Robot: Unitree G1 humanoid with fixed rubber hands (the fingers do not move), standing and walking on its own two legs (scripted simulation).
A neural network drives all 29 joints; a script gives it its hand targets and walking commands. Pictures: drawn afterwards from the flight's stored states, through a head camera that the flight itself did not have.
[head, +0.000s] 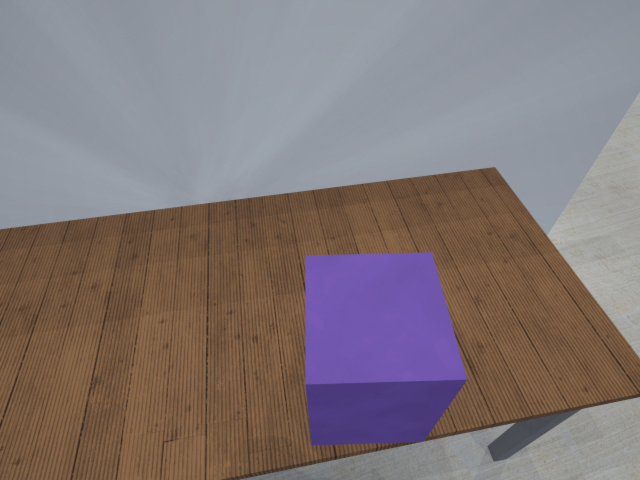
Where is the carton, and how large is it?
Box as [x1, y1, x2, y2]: [305, 252, 466, 444]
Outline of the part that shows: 431,252 305,256 305,373 311,444 422,441 466,380 466,376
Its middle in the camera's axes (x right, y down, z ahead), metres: +0.07 +0.16 +0.55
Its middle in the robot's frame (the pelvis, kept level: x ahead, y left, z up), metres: +0.31 -0.04 -0.05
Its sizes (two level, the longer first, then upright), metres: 0.170 0.167 0.239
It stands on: a table, 0.59 m high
